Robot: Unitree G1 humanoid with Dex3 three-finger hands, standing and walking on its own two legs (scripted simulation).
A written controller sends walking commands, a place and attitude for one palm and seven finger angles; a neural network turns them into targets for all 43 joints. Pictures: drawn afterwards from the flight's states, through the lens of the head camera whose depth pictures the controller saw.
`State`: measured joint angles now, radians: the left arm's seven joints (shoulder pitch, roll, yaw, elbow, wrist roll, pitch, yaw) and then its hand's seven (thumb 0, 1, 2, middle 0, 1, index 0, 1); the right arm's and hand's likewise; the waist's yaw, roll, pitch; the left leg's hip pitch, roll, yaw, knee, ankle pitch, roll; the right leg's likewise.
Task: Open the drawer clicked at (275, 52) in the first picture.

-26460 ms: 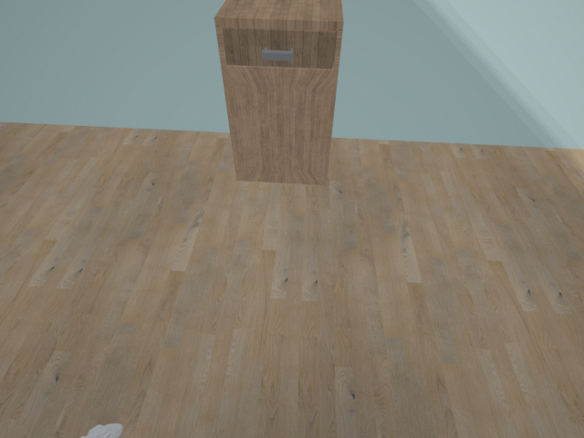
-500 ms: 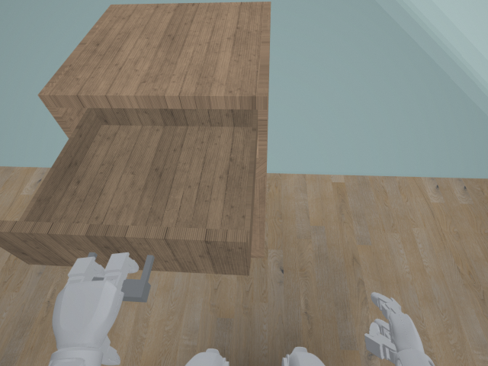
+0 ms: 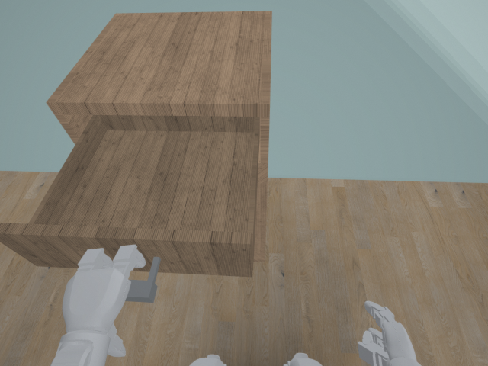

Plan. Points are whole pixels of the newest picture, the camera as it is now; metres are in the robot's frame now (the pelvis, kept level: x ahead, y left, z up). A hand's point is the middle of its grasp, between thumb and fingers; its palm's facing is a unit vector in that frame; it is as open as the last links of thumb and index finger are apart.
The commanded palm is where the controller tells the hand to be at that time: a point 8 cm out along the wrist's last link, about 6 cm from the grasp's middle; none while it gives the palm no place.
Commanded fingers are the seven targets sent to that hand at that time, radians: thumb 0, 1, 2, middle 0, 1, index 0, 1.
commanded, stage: lift the hand off the handle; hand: left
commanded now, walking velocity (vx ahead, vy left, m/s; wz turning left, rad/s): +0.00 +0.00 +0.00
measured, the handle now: (123, 275) +0.26 +0.24 -0.01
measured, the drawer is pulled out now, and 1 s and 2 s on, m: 0.30 0.30 0.30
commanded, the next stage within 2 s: draw the hand back to the body in 1.98 s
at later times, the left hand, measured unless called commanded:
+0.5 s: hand (101, 291) +0.22 +0.24 +0.03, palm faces +0.02 -0.11 -0.99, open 13.4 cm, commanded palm +0.20 +0.24 +0.08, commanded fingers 0.00 -0.50 0.30 -0.30 -1.20 -0.30 -1.20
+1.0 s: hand (88, 274) +0.23 +0.24 +0.07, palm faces +0.07 -0.09 -0.99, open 13.7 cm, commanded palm +0.20 +0.24 +0.12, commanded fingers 0.00 -0.50 0.30 -0.30 -1.20 -0.30 -1.20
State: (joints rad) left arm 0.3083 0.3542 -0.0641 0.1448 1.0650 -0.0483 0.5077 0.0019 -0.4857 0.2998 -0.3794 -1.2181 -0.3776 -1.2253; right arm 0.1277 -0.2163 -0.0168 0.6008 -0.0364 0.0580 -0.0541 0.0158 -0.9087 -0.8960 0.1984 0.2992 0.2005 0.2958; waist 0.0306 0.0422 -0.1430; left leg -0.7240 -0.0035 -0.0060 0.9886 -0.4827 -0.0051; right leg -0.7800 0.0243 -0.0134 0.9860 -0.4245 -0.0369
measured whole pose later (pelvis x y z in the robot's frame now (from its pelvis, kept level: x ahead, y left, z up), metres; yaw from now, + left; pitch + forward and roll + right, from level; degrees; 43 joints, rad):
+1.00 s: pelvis +0.03 +0.01 +0.03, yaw -1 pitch +8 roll +0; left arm 0.46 0.39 -0.03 -0.19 1.00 0.00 0.36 0.00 -0.49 0.30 -0.32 -1.20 -0.35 -1.21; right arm 0.14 -0.23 -0.01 0.55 -0.03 0.08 0.01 0.02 -0.91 -0.90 0.20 0.30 0.20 0.30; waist 0.07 0.06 -0.11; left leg -0.48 -0.01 0.00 0.80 -0.45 0.01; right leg -0.54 0.02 0.00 0.80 -0.39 -0.02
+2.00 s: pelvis +0.04 +0.02 +0.05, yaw -1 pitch +3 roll -1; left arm 0.52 0.46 -0.01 -0.42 0.91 0.04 0.16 0.00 -0.49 0.30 -0.32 -1.20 -0.32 -1.20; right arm 0.15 -0.23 0.03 0.50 0.00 0.11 0.03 0.02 -0.91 -0.90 0.20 0.30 0.20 0.30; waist 0.10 0.09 -0.08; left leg -0.29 -0.01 0.01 0.61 -0.38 0.02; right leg -0.34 0.02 0.01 0.60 -0.31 -0.01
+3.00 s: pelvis +0.06 +0.02 +0.06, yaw +2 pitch -2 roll -1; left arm 0.54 0.32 0.21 -0.52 -0.03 -0.07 0.14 0.00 -0.22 0.42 -0.30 -1.03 -0.30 -1.02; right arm 0.23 -0.18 0.05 0.59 0.01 -0.13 -0.08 0.02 -0.91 -0.90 0.20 0.30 0.20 0.30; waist 0.04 0.03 -0.02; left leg -0.11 -0.02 -0.04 0.49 -0.34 0.02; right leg -0.14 0.01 -0.04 0.47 -0.30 -0.01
